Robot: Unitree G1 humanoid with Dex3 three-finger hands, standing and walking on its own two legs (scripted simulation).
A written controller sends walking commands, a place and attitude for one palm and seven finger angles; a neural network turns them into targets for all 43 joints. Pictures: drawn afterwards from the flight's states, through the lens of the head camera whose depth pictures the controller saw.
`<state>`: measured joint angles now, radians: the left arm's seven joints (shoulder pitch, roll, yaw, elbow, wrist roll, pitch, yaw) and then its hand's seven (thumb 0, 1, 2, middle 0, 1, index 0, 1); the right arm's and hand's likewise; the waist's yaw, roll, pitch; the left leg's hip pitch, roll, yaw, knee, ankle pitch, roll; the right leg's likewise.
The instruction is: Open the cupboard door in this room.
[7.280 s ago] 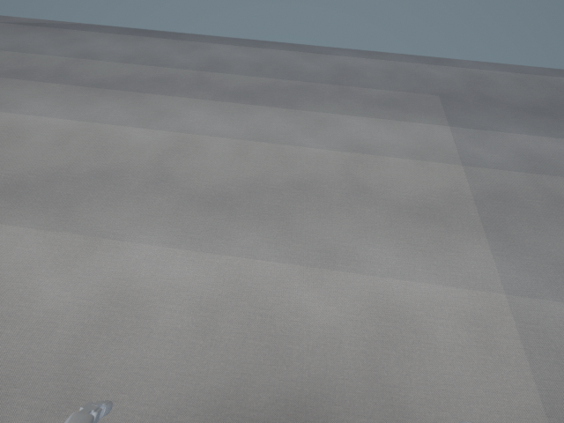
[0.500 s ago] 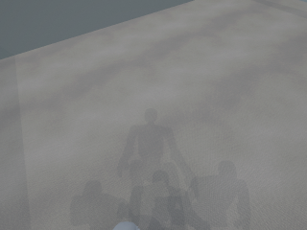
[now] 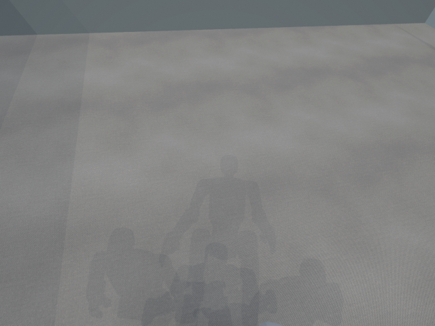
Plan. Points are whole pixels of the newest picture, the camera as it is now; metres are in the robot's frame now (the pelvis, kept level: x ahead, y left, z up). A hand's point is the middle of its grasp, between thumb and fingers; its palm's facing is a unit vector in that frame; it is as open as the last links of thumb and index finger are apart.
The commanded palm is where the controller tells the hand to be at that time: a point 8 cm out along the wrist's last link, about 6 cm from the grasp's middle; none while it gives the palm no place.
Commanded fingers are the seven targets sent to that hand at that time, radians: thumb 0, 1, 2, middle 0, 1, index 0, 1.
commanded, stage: turn or walk to find it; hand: left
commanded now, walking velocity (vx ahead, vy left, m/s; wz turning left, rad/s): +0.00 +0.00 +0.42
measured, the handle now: out of the picture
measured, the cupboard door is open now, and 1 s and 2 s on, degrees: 0 0 0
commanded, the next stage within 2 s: none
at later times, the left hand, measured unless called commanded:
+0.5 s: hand out of the picture +0.01 +0.14 -0.14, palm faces +0.22 -0.93 -0.28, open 7.4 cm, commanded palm none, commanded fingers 0.00 0.90 0.90 -0.20 -0.30 -0.20 -0.30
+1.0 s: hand out of the picture -0.15 +0.19 -0.18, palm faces +0.48 -0.85 -0.24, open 7.4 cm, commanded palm none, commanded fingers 0.00 0.90 0.90 -0.20 -0.30 -0.20 -0.30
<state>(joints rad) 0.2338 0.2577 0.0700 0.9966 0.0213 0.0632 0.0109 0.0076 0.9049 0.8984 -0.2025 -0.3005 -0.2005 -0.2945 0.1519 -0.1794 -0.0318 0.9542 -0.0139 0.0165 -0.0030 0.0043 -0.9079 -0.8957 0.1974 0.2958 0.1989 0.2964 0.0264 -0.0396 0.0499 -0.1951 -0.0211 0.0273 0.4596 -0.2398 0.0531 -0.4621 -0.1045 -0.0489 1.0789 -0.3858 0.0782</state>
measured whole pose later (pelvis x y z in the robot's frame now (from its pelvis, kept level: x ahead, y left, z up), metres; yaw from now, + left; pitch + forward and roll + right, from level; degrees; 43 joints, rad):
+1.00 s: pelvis -0.08 -0.02 +0.00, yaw +25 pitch -1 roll -1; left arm 0.24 0.27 0.07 1.00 0.02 0.07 0.01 0.01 0.91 0.90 -0.20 -0.30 -0.20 -0.29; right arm 0.14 -0.19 -0.04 0.95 -0.02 0.02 0.00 0.00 -0.91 -0.90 0.20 0.30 0.20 0.30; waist 0.03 -0.04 0.05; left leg -0.20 -0.01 0.02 0.47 -0.26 0.04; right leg -0.46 -0.11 -0.05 1.08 -0.40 0.07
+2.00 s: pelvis -0.13 -0.06 +0.00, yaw +50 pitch -1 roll -1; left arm 0.24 0.26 0.07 1.00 0.02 0.07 0.01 0.01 0.91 0.90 -0.20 -0.30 -0.20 -0.29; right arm 0.14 -0.19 -0.04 0.95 -0.02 0.02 0.00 0.00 -0.91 -0.90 0.20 0.30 0.20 0.30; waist 0.03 -0.04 0.06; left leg -0.22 -0.01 0.04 0.50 -0.27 0.05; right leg -0.45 -0.11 -0.07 1.07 -0.42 0.07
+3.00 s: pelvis -0.15 -0.11 +0.00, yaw +68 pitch -2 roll +0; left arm 0.28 0.21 0.03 1.11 0.01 0.05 0.02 0.01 0.91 0.90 -0.20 -0.30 -0.20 -0.29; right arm 0.12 -0.14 -0.02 1.03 -0.01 -0.01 -0.03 0.00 -0.91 -0.90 0.20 0.30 0.20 0.30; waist 0.04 -0.04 0.04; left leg -0.14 0.00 0.06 0.45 -0.28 0.02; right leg -0.29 -0.10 -0.05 0.80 -0.46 0.05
